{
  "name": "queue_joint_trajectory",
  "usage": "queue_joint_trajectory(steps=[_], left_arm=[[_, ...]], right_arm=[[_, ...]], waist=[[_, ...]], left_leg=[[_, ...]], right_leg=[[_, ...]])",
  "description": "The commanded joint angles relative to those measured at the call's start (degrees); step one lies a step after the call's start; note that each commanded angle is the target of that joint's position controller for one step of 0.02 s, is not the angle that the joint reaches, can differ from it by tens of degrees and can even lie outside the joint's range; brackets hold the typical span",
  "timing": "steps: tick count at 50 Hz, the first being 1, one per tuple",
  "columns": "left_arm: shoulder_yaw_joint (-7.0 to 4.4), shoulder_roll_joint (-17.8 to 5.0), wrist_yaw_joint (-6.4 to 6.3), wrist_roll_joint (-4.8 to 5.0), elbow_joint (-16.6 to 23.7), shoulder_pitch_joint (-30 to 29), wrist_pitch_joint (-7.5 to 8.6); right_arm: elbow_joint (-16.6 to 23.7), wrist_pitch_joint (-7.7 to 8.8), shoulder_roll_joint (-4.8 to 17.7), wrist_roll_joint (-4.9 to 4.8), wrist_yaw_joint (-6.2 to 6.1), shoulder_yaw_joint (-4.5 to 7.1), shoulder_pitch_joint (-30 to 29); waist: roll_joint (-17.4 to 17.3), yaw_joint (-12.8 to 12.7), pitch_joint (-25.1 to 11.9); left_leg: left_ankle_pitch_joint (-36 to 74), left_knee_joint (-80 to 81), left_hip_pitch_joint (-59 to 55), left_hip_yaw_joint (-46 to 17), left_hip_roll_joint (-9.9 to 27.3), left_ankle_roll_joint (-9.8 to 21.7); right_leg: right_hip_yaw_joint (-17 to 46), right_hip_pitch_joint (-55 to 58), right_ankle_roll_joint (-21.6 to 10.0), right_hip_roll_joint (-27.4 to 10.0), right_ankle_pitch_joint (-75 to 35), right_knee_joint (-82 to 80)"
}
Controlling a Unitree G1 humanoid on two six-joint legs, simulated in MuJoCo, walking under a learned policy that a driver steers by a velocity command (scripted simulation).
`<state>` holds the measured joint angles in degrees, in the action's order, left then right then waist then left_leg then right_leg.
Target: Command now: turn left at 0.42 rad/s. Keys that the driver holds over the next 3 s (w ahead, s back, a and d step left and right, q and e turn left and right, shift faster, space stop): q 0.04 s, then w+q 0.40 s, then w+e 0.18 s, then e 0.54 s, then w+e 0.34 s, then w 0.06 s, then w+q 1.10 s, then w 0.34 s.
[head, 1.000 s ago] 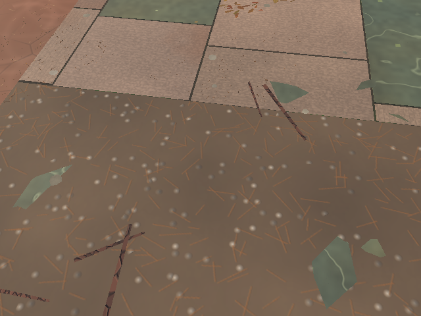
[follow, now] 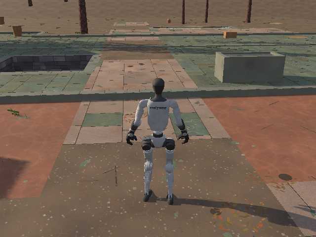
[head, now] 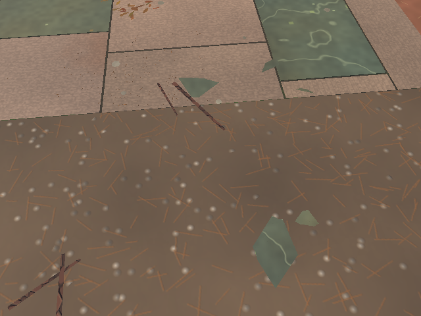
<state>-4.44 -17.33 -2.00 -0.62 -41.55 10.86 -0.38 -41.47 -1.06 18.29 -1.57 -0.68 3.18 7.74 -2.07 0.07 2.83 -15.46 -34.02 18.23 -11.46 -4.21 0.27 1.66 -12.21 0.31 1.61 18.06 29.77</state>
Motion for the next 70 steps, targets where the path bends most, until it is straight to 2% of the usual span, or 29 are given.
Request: queue_joint_trajectory(steps=[1, 3, 6, 10, 14, 15, 16, 17, 18, 20, 22, 26, 33, 37, 38, 39, 40, 41, 43, 45, 49, 54, 58, 59, 60, 61, 63, 65, 70], left_arm=[[-2.64, -9.4, -0.44, -0.66, 3.2, 2.3, 0.60], [-1.80, -8.0, -1.15, -0.44, 4.8, 0.7, 1.09], [-2.32, -9.8, -1.13, 1.07, 3.8, 1.2, 1.55], [-2.84, -11.6, 0.10, 1.54, 3.6, 2.3, 1.96], [-1.86, -8.9, 1.80, 1.88, 3.0, 2.6, 2.74], [-0.53, -5.1, 2.06, 0.35, 4.3, 0.9, 3.31], [0.58, -2.0, 1.80, 0.01, 10.3, -3.8, 4.75], [-0.49, -6.8, 2.05, 2.50, 10.3, -5.9, 6.03], [-0.87, -8.4, 2.55, 3.34, 10.0, -5.6, 6.79], [-1.21, -8.5, 2.48, 0.53, 7.8, -3.3, 7.34], [-1.22, -7.6, 2.98, -0.32, 7.2, -2.8, 7.24], [0.70, -3.3, 3.63, 0.40, 6.3, -6.1, 6.45], [1.68, -2.9, 5.97, 1.64, 8.7, -14.6, 6.96], [-0.75, -7.6, 6.00, 0.68, 4.7, 0.3, 7.00], [-1.48, -9.7, 5.23, 0.64, 4.1, 5.9, 6.78], [-2.27, -15.6, 4.69, -0.19, 4.7, 8.9, 6.37], [-1.42, -12.5, 4.70, -0.20, 5.2, 9.5, 6.18], [-1.35, -10.2, 4.29, 0.72, 6.5, 6.6, 5.15], [-0.42, -7.9, 3.45, 1.58, 7.4, 0.6, 3.80], [-0.56, -8.5, 2.99, 0.48, 7.8, -2.0, 3.19], [-1.44, -10.0, 2.20, 0.44, 7.0, -3.1, 2.62], [-1.79, -10.2, 0.86, 1.53, 7.0, -3.3, -0.25], [-1.49, -9.0, 0.67, 1.84, 7.4, -3.6, -1.40], [-0.95, -7.0, 0.63, 2.01, 7.2, -2.0, -1.52], [0.33, -2.5, 0.94, 1.13, 7.1, 1.5, -1.44], [-0.31, -4.6, 1.10, 1.59, 9.9, 0.6, -0.48], [-2.17, -10.3, 1.08, 1.63, 8.4, -0.3, -0.05], [-1.96, -8.3, 1.22, 1.17, 7.2, 0.9, -0.53], [-0.79, -4.4, 2.36, 1.71, 9.7, -4.4, 0.60]], right_arm=[[5.7, 0.04, 5.6, 0.15, 0.12, 1.76, -0.9], [5.9, -0.30, 8.1, 0.28, 0.60, 3.11, -0.8], [7.3, -0.81, 4.5, 0.00, 1.72, 1.62, -4.7], [9.3, 0.21, 3.8, -0.11, 3.32, 0.75, -5.2], [4.2, 0.56, 7.3, -0.38, 2.54, 2.99, 9.8], [2.9, 0.67, 11.8, -0.71, 1.76, 4.69, 17.8], [5.1, 2.19, 19.4, 0.25, 1.94, 5.52, 19.1], [5.3, 3.78, 14.1, 0.76, 2.36, 4.13, 17.7], [5.2, 4.66, 10.4, 0.88, 2.32, 2.83, 15.2], [6.1, 4.79, 7.4, 0.83, 1.89, 1.78, 10.1], [6.8, 4.58, 7.5, 1.57, 1.02, 1.58, 8.9], [4.6, 4.81, 7.3, 1.21, -0.17, 1.35, 11.3], [-0.1, 4.83, 8.2, 1.26, -0.03, 1.40, 15.5], [0.9, 3.44, 9.7, 1.88, -1.19, 1.71, 12.1], [1.9, 3.42, 8.8, 2.28, -1.41, 1.20, 12.1], [3.8, 4.04, 3.5, 4.23, -1.16, -0.36, 18.2], [3.0, 4.77, 4.2, 3.01, -0.28, -0.99, 22.5], [3.3, 4.90, 9.5, 1.22, 0.40, 0.31, 16.9], [6.1, 4.45, 8.8, 1.26, 0.11, 0.20, 8.4], [6.7, 3.01, 7.8, 1.98, -0.55, 0.27, 9.2], [5.8, 2.29, 4.1, 2.94, -1.90, -0.80, 11.2], [7.7, 1.63, 4.2, 2.03, -1.61, -0.49, 5.4], [8.0, 3.25, 4.6, 1.52, -0.71, 0.52, 6.4], [7.7, 3.59, 6.2, 1.80, -0.82, 1.22, 8.1], [8.8, 3.20, 9.7, 2.76, -1.31, 1.97, 8.4], [7.8, 2.71, 13.1, 4.49, -0.82, 3.08, 8.3], [8.9, 3.31, 7.8, 3.02, -1.04, 1.96, 5.4], [8.8, 3.57, 6.5, 1.69, -1.72, 1.63, 5.0], [6.7, 4.69, 6.4, 2.33, -1.79, 2.04, 10.3]], waist=[[14.7, -0.9, -5.1], [9.3, -0.8, -4.7], [8.4, -2.9, -0.7], [10.3, -3.7, -1.3], [5.3, 3.3, -5.1], [-5.6, 6.8, -6.8], [-17.3, 6.3, -8.6], [-7.4, 7.3, -6.5], [-6.7, 5.0, -1.9], [-2.5, 1.8, 1.7], [-3.7, 0.7, 0.7], [-2.6, 2.4, 0.0], [-2.0, 5.2, 4.1], [-3.9, -3.0, -7.9], [-1.5, -5.9, -12.3], [14.0, -2.0, -20.7], [16.0, -2.0, -31.9], [8.0, -4.5, -27.6], [0.3, -2.3, -11.7], [2.3, 1.2, -6.7], [6.0, 2.3, -9.4], [8.6, 0.3, -10.0], [11.2, 1.6, -9.1], [9.3, 1.8, -10.1], [-2.6, 0.0, -12.2], [-16.5, -0.9, -7.6], [-8.2, -0.1, -3.6], [-6.4, 0.5, -2.9], [-5.9, 4.0, -1.8]], left_leg=[[-8.6, -13.0, 12.5, 4.6, -0.4, 0.0], [-20.0, -31.8, 17.0, 5.6, 4.0, -2.1], [-9.4, -23.9, 19.5, 8.9, 7.7, -2.8], [-9.1, -9.5, 7.7, 14.2, 6.7, -1.0], [-2.5, 3.5, -16.5, 18.5, 1.0, 2.7], [-4.7, 8.7, -26.3, 3.5, 9.4, 6.8], [-17.6, 20.6, -30.9, -33.8, 23.9, 19.7], [-24.0, 24.4, -28.6, -35.7, 26.6, 22.0], [-22.5, 24.2, -24.6, -29.8, 24.9, 20.0], [-8.9, 22.8, -17.4, -17.6, 19.2, 15.6], [2.2, 23.8, -13.9, -10.6, 15.4, 14.2], [16.6, 23.7, -12.9, 0.9, 12.5, 11.7], [22.6, 23.4, -17.5, 5.6, 15.8, 10.0], [56.8, 1.3, -21.9, 10.4, 12.9, 5.5], [49.6, -11.6, -13.9, 11.7, 10.6, 2.9], [5.7, -35.9, 5.4, 13.0, 2.8, -1.5], [-22.6, -49.4, 16.6, 5.0, -2.9, -3.8], [-17.8, -51.0, 17.8, 1.7, 1.5, -3.4], [-12.4, -44.2, 19.8, 4.8, 5.4, -2.9], [-10.1, -36.4, 12.8, 5.4, 6.7, -3.3], [-6.2, -22.7, 7.5, 7.5, 5.1, -5.8], [1.6, -11.7, 4.3, 6.6, 3.3, -6.0], [4.6, 5.4, -1.9, 6.8, 2.4, -3.6], [6.0, 11.2, -7.2, 4.9, 6.2, -1.7], [2.7, 15.0, -13.6, -7.6, 19.8, 3.1], [-7.7, 21.0, -11.6, -23.8, 26.5, 10.9], [-19.5, 21.8, -9.9, -17.8, 23.0, 10.2], [-15.6, 21.6, -11.9, -10.4, 19.6, 8.1], [-8.1, 24.4, -14.6, -0.7, 18.9, 9.0]], right_leg=[[18.4, 9.6, -12.4, -20.0, -25.9, -9.4], [20.2, 8.1, -17.0, -26.0, -29.0, -11.2], [11.5, 8.4, -11.9, -19.2, -2.6, -16.0], [3.3, 4.3, -10.0, -16.5, 2.1, -16.9], [-4.5, -6.9, -6.5, -14.0, 0.5, -1.4], [-10.3, -17.8, -1.9, -9.6, 3.8, 19.3], [-4.2, -37.8, 1.4, 0.7, 18.5, 36.0], [3.5, -42.1, 0.5, -2.9, 16.1, 42.3], [3.6, -42.4, -1.1, -5.0, 10.1, 40.9], [3.1, -36.9, -0.9, -7.7, 0.7, 33.4], [1.5, -31.2, 0.6, -6.7, -6.2, 28.8], [-1.5, -26.6, 2.9, -5.5, -18.9, 14.0], [-3.0, -23.6, -1.6, -3.5, -24.2, -0.4], [-6.2, -5.3, -5.8, 3.3, -21.0, -1.6], [-2.1, 7.3, -8.0, 0.0, -30.2, -2.2], [19.1, 28.3, -17.1, -16.4, -53.0, 3.7], [40.3, 38.9, -26.2, -25.4, -49.7, -2.4], [33.4, 31.8, -22.8, -21.6, -38.7, -5.0], [22.7, 12.2, -18.4, -16.3, -30.3, -9.4], [19.0, -2.2, -17.3, -12.8, -28.2, -13.2], [14.1, -7.9, -16.8, -10.0, -38.4, -11.5], [17.6, -9.4, -12.7, -7.2, -12.9, -10.5], [23.0, -6.1, -9.5, -6.3, -11.7, -4.8], [21.8, -8.1, -7.0, -3.8, -3.6, -1.2], [13.8, -14.1, -3.1, 2.1, 13.5, 12.9], [6.5, -27.2, -1.9, 6.0, 17.3, 22.8], [6.4, -30.5, -0.2, 0.2, 8.3, 32.3], [4.3, -32.4, 2.1, -1.4, 2.9, 37.0], [1.5, -33.5, 3.6, -4.0, -4.4, 32.3]])
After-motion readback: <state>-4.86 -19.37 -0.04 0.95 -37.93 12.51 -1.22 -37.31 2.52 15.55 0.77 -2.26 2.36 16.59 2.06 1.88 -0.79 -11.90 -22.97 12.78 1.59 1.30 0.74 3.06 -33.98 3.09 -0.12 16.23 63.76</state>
